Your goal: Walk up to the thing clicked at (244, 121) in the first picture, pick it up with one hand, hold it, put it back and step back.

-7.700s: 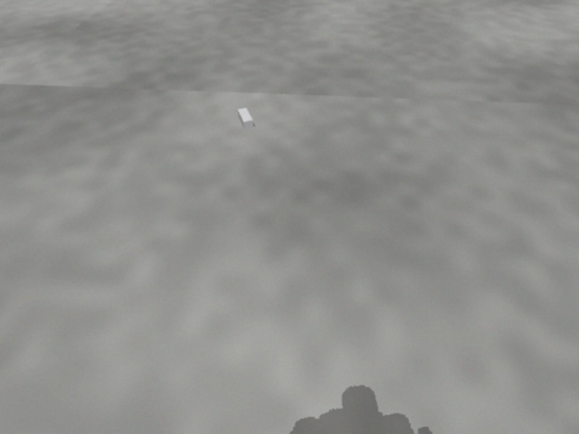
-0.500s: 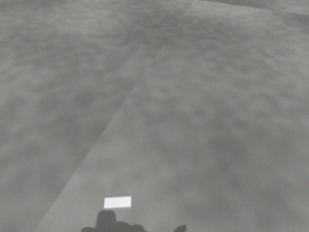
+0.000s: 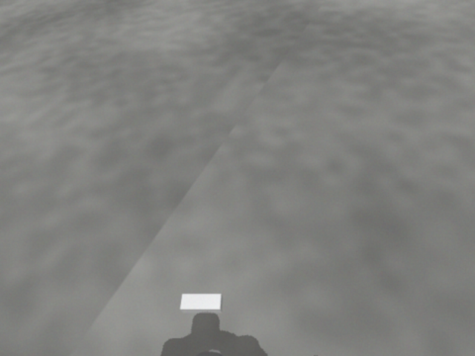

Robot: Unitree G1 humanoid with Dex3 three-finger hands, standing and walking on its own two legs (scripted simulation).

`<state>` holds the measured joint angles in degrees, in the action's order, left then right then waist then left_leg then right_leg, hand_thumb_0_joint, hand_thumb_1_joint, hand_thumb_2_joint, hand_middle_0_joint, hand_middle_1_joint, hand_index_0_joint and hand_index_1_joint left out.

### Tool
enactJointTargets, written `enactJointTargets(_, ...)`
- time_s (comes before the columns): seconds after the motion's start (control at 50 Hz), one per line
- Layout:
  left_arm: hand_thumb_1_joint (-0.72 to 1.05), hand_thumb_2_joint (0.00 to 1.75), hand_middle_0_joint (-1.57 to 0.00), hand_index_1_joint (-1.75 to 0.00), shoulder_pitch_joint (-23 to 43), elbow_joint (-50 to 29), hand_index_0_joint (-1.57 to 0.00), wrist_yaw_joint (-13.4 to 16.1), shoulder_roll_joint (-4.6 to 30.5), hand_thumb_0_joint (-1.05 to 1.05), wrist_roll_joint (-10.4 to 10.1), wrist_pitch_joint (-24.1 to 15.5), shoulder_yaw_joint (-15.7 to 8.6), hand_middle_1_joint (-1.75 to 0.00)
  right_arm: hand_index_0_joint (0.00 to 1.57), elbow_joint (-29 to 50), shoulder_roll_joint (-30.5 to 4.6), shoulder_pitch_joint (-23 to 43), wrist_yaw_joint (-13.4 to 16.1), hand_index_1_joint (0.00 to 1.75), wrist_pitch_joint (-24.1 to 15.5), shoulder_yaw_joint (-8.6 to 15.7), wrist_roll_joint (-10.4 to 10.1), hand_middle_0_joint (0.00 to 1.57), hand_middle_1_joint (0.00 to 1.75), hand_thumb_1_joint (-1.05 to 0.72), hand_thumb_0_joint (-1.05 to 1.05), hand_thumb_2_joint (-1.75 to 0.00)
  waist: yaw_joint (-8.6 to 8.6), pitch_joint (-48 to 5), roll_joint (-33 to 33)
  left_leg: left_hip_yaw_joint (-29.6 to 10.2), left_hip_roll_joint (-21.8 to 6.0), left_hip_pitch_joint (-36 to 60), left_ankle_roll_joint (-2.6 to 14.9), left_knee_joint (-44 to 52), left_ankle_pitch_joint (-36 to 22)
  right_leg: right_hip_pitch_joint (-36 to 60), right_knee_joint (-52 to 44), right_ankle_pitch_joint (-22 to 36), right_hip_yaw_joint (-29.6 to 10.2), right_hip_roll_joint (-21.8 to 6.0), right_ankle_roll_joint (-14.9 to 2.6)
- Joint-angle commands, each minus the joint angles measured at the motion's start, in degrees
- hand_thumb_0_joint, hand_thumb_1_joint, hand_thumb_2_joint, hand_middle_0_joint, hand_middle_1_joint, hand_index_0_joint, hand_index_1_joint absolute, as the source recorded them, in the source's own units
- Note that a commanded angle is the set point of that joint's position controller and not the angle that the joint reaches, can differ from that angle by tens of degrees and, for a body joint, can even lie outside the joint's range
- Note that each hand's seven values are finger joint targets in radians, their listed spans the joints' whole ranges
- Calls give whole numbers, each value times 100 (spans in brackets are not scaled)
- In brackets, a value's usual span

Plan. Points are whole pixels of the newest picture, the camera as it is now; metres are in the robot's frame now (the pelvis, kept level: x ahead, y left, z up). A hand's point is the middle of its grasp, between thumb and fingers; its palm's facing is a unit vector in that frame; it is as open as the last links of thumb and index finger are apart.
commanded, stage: walk up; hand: left
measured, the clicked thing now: (201, 303) +0.46 +0.23 -0.75
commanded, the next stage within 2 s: stand in 1.74 s
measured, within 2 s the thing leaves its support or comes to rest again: neither
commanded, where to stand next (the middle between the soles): +0.09 +0.01 m, yaw -4 degrees
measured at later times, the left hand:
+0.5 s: hand out of the picture +0.09 +0.29 -0.18, palm faces -0.06 -0.92 -0.39, open 7.4 cm
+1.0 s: hand out of the picture +0.01 +0.33 -0.14, palm faces +0.00 -0.89 -0.46, open 7.4 cm
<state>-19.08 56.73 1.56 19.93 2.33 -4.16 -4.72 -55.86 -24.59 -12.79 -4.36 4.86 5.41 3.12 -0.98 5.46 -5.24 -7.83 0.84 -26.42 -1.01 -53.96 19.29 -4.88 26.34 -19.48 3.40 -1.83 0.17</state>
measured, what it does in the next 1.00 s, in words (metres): steps on the spot: left foot, then right foot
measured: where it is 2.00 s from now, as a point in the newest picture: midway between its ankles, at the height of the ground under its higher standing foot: outside the picture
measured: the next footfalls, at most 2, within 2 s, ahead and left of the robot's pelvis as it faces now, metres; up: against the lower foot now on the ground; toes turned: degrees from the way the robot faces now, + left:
left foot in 0.14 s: +0.13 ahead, +0.16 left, +0.00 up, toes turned +2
right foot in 0.56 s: -0.02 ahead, -0.11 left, +0.00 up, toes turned -4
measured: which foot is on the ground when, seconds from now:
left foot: up 0.00-0.12, down 0.14-0.58, up 0.60-0.98, down 1.00-1.00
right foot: down 0.00-0.18, up 0.20-0.54, down 0.56-1.00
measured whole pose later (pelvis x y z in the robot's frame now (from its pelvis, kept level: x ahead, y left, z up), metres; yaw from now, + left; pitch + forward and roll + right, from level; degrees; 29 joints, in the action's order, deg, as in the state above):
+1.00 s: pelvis +0.00 +0.03 -0.01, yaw +0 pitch -3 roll +1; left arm -21.6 49.5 -1.2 25.2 1.4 -1.3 -4.8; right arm -52.4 -24.3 -17.5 -2.6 -1.8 3.8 0.5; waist -2.1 5.6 -0.9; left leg 0.1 -0.4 -19.2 -0.2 -34.2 12.3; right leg -7.7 36.5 -25.2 2.0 -3.9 0.3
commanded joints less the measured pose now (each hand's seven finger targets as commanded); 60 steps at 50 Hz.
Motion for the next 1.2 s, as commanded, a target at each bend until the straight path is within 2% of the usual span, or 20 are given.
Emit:
enactJointTargets(0.0, 90, 90, -20, -30, -169, -622, -20, 90, 1796, 0, -37, -125, -397, -30, 20, 869, -791, 934, -3, 30, -289, 184, -74, 20, 30, -90, 0, -90, -290, 107, 1574, 253, -228, -853, 45, 728, 140, 711, -640, 2448, -1003, -1459, -1114)
enactJointTargets(0.1, 90, 90, -20, -30, 532, -881, -20, 109, 1537, 0, -280, 142, -105, -30, 20, 420, -704, 91, 230, 30, -443, 108, -242, 20, 30, -90, 0, -90, 294, -421, 1202, 1155, 57, 1989, 327, 2680, -1808, -813, 1399, 4011, -109, -760, -531)
enactJointTargets(0.12, 90, 90, -20, -30, 355, -926, -20, 117, 1260, 0, -358, 151, -16, -30, 20, 424, -1109, -149, 298, 30, -460, 217, -214, 20, 30, -90, 0, -90, 448, -857, 381, 699, -405, 2707, 549, 2658, -3781, -1152, 2206, 3246, -33, -448, -215)
enactJointTargets(0.14, 90, 90, -20, -30, 280, -1051, -20, 147, 1053, 0, -461, 182, 36, -30, 20, 581, -1469, -277, 361, 30, -461, 289, -163, 20, 30, -90, 0, -90, 504, -1276, -694, -805, -1632, 3224, 1139, 2537, -5894, -1870, 3596, 440, -253, 315, 27)
enactJointTargets(0.16, 90, 90, -20, -30, 120, -881, -20, 226, 1189, 0, -488, 323, -8, -30, 20, 622, -1558, -167, 402, 30, -459, 258, -347, 20, 30, -90, 0, -90, 449, -1817, -661, -1453, -2262, 2843, 1822, 2627, -6200, -1506, 4228, -1829, -787, 534, -78)
enactJointTargets(0.22, 90, 90, -20, -30, 92, -664, -20, 211, 1403, 0, -396, 468, -33, -30, 20, 878, -1181, 662, 522, 30, -345, 165, -338, 20, 30, -90, 0, -90, 65, -1069, -11, -424, -1783, 1831, 1464, 2690, -3778, -1835, 4628, -1481, -1122, 188, -208)
enactJointTargets(0.42, 90, 90, -20, -30, 288, -1037, -20, -110, 1385, 0, -95, 788, -311, -30, 20, 1230, -1432, 744, 740, 30, -488, 277, -226, 20, 30, -90, 0, -90, 126, -1183, -542, -568, -2207, 1420, 1620, 2366, -3419, -1860, 3392, -987, -785, 127, -1)
enactJointTargets(0.5, 90, 90, -20, -30, -331, -870, -20, -271, 1258, 0, -51, 692, -406, -30, 20, 1442, -1438, 1228, 709, 30, -449, 235, -157, 20, 30, -90, 0, -90, -276, -1407, -621, 2, -1693, 661, 1131, 1970, -1498, -632, 1272, -299, -335, 74, -230)
enactJointTargets(0.52, 90, 90, -20, -30, -457, -797, -20, -256, 1274, 0, -1, 577, -425, -30, 20, 1422, -1219, 1199, 667, 30, -397, 159, -162, 20, 30, -90, 0, -90, -397, -1210, -323, 268, -1358, 48, 834, 1284, -748, -250, 538, -174, -625, 52, -252)
enactJointTargets(0.54, 90, 90, -20, -30, -301, -881, -20, -205, 1768, 0, 79, 454, -532, -30, 20, 1470, -716, 969, 626, 30, -363, 4, -207, 20, 30, -90, 0, -90, -335, -754, 1339, 839, -443, -1157, 376, 130, 754, -233, -476, -792, -2580, -878, -532)
enactJointTargets(0.56, 90, 90, -20, -30, 195, -1133, -20, -160, 2409, 0, 69, 425, -615, -30, 20, 1586, -759, 1372, 695, 30, -382, 38, -251, 20, 30, -90, 0, -90, -405, -631, 1661, 223, 155, -1014, 169, -550, 1665, -1345, -805, -466, -4082, -2086, -1456)
enactJointTargets(0.58, 90, 90, -20, -30, 635, -1277, -20, -138, 2402, 0, 78, 399, -590, -30, 20, 1421, -1051, 1374, 741, 30, -417, 105, -256, 20, 30, -90, 0, -90, -337, -340, 1418, -192, -7, -700, 138, -1108, 1545, -1829, -739, -290, -4061, -2187, -1724)
enactJointTargets(0.62, 90, 90, -20, -30, 1074, -1217, -20, -71, 1677, 0, 37, 311, -376, -30, 20, 1046, -902, 807, 672, 30, -494, 51, -382, 20, 30, -90, 0, -90, 70, -337, 804, -238, 165, -593, 162, -1165, 968, -1316, 47, 1205, -2319, -1304, -1264)
enactJointTargets(0.72, 90, 90, -20, -30, -237, -1046, -20, -111, 2104, 0, 20, -23, -597, -30, 20, 1175, -1314, 899, 282, 30, -558, 167, -99, 20, 30, -90, 0, -90, -623, -7, 1136, -75, -41, -2230, 125, -670, 571, 829, -936, -3042, -3503, -1722, -1374)
enactJointTargets(0.88, 90, 90, -20, -30, 24, -1256, -20, -263, 1883, 0, -55, -10, -416, -30, 20, 1010, -1048, 164, 101, 30, -761, 142, -211, 20, 30, -90, 0, -90, -239, 221, 1760, 856, -93, 59, 80, 1321, 241, -499, -919, -417, -1210, -1095, -1144)
enactJointTargets(0.96, 90, 90, -20, -30, 396, -1319, -20, -211, 1284, 0, -234, 296, -120, -30, 20, 537, -925, -933, 447, 30, -894, 131, -269, 20, 30, -90, 0, -90, 360, -345, 735, 1156, 123, 2442, 138, 2588, -1692, -1603, 1453, 2053, -259, -478, -629)
enactJointTargets(1.0, 90, 90, -20, -30, 87, -1324, -20, -136, 885, 0, -347, 425, 1, -30, 20, 786, -1558, -958, 607, 30, -953, 170, -148, 20, 30, -90, 0, -90, 249, -708, -253, -2130, -2077, 2166, 1012, 3248, -2464, -2077, 2951, -1200, -958, 439, -149)
enactJointTargets(1.02, 90, 90, -20, -30, -3, -1104, -20, -65, 1392, 0, -352, 551, -103, -30, 20, 824, -1699, -638, 600, 30, -931, 188, -306, 20, 30, -90, 0, -90, 214, -897, 75, -2246, -2353, 1642, 1562, 3218, -2133, -1579, 3507, -1579, -1263, 166, -221)
enactJointTargets(1.08, 90, 90, -20, -30, 44, -843, -20, -56, 1531, 0, -318, 612, -153, -30, 20, 961, -1420, 150, 694, 30, -852, 94, -278, 20, 30, -90, 0, -90, -42, -439, 4, -1180, -1854, 1266, 1358, 3110, -1779, -1910, 3724, -1269, -1354, 60, -218)
enactJointTargets(1.18, 90, 90, -20, -30, 133, -718, -20, -90, 1381, 0, -297, 630, -164, -30, 20, 1013, -1355, 350, 718, 30, -703, 66, -242, 20, 30, -90, 0, -90, 43, -520, -507, -311, -1789, 890, 1561, 2584, -3509, -1772, 3694, -1078, -951, 225, -61)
